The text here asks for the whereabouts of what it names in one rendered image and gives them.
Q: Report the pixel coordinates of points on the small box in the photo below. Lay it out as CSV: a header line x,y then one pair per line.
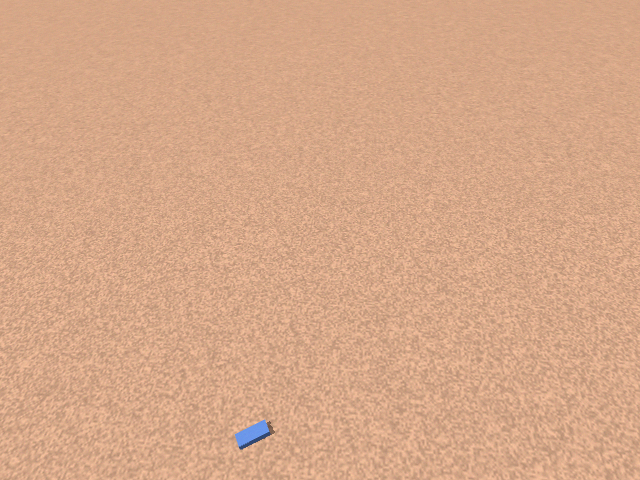
x,y
252,434

